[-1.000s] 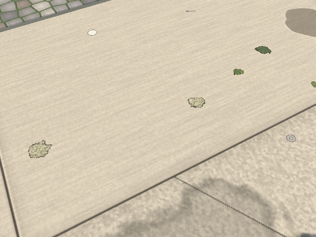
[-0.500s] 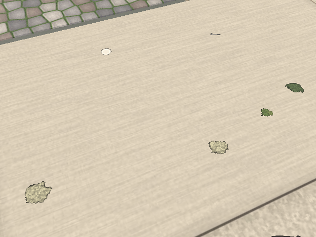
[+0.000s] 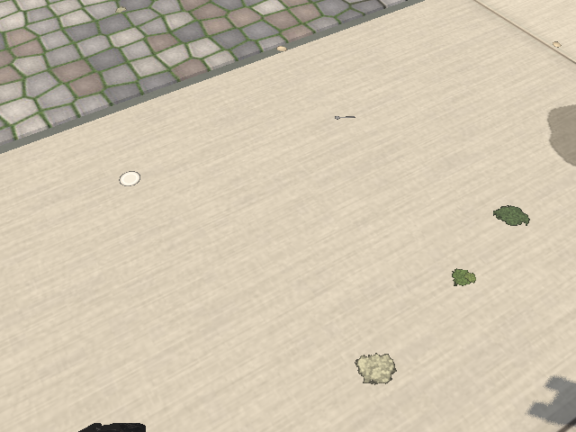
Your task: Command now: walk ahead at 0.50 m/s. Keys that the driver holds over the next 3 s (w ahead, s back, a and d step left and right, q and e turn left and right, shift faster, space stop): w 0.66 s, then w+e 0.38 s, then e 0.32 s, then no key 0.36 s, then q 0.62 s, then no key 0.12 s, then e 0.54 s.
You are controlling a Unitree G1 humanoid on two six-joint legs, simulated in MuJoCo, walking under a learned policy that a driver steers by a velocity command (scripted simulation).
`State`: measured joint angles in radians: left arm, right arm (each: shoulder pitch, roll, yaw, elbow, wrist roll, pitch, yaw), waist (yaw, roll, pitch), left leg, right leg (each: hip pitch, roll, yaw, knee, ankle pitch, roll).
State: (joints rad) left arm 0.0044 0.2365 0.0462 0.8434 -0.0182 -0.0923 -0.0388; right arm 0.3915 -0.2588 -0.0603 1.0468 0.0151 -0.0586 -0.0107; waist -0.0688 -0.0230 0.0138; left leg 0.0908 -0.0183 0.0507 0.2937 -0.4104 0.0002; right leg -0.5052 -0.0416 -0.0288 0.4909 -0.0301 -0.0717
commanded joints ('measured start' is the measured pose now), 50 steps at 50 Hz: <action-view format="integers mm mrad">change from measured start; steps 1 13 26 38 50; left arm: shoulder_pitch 408 268 372 283 -39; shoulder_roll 260 151 191 79 42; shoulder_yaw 87 39 56 40 19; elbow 58 74 146 88 -58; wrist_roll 13 22 -1 -14 -1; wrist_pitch -7 -18 28 32 27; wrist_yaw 16 31 54 53 -2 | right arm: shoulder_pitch -25 -227 -416 -191 -44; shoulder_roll -113 -69 -101 -100 -141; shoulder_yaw -7 -19 -15 -21 -29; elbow -73 -144 -229 -122 -71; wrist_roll -21 -11 7 -33 -17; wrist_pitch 1 -15 -44 -61 -29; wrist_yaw -5 -1 51 29 -12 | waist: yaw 219 70 74 83 -12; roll -36 -20 -68 97 50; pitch -275 10 21 -8 89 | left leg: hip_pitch -297 -787 -616 -284 -9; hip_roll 141 179 64 262 285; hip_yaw -4 -107 -27 -193 87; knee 595 633 205 -176 -142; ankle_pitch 577 303 342 327 570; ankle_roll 85 10 75 218 151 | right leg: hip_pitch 625 364 600 -117 -250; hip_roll -161 -186 -224 -113 -49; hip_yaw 203 187 84 123 22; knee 27 -379 -207 609 138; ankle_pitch -6 57 339 -185 80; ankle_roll -113 -167 -85 29 18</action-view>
